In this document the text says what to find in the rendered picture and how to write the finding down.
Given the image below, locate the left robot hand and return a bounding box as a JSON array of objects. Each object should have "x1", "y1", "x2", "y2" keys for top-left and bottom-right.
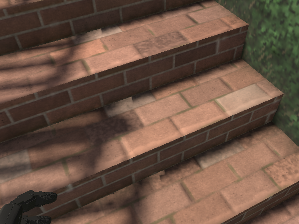
[{"x1": 0, "y1": 189, "x2": 58, "y2": 224}]

